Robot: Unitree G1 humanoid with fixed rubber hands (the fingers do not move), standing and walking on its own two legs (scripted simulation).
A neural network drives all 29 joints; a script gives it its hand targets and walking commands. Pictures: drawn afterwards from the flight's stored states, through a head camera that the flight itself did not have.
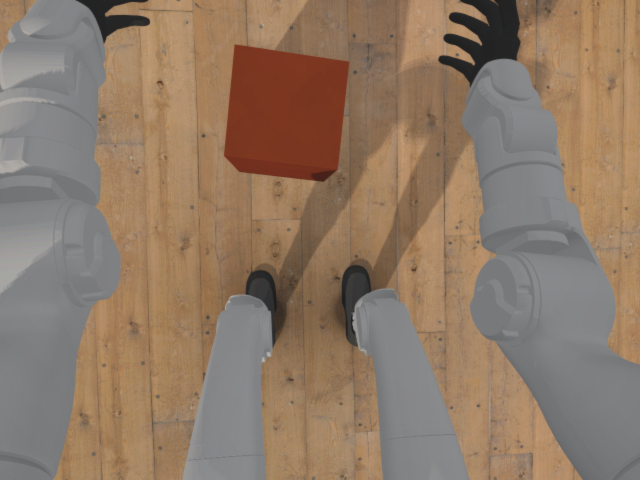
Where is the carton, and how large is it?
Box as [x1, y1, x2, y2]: [224, 44, 348, 181]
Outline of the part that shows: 235,44 224,155 239,171 323,181 337,169 348,62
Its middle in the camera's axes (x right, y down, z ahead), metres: -0.08 -0.24 +0.83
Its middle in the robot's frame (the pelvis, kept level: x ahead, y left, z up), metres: +0.56 +0.02 -0.54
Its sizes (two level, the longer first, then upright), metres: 0.210 0.200 0.250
